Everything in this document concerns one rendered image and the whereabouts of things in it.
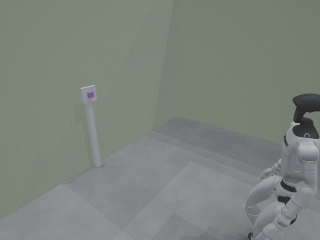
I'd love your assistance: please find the button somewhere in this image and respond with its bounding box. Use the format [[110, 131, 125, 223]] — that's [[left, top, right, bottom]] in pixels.
[[87, 91, 94, 98]]

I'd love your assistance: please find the robot right forearm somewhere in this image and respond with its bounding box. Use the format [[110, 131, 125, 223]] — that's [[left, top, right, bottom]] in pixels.
[[271, 159, 282, 174]]

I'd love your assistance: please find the robot left hand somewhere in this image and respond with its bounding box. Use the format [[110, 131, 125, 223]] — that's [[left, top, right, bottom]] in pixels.
[[254, 222, 284, 240]]

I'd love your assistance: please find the right robot upper arm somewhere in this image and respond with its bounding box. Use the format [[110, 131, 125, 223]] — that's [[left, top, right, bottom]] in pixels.
[[290, 121, 300, 127]]

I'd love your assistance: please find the humanoid robot head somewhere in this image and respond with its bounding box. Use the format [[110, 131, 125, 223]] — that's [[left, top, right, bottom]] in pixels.
[[292, 93, 320, 139]]

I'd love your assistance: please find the left robot upper arm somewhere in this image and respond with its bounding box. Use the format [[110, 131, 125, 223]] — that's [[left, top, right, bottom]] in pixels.
[[295, 140, 320, 198]]

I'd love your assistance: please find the robot right hand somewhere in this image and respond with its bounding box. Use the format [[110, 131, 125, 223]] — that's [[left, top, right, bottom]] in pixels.
[[257, 168, 278, 183]]

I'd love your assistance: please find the robot left forearm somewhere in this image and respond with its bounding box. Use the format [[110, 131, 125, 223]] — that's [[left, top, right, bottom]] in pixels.
[[273, 187, 314, 230]]

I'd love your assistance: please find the humanoid robot torso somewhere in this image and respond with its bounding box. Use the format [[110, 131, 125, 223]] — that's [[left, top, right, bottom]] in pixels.
[[275, 124, 320, 202]]

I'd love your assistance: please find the panel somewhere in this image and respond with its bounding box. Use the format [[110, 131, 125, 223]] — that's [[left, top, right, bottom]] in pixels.
[[80, 85, 102, 167]]

